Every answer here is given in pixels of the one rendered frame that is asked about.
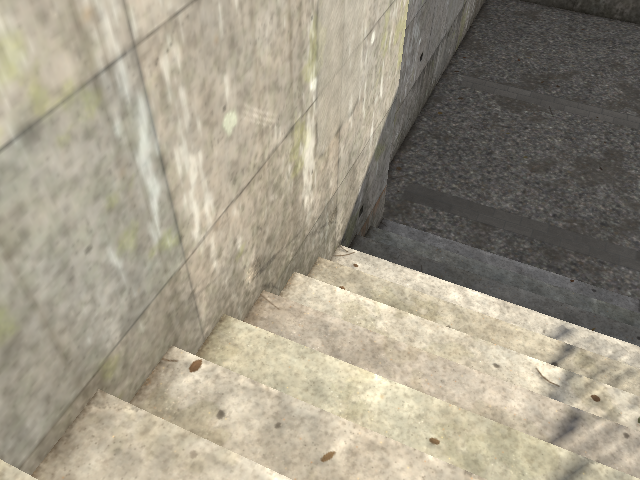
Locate stairs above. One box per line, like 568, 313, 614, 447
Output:
0, 218, 640, 480

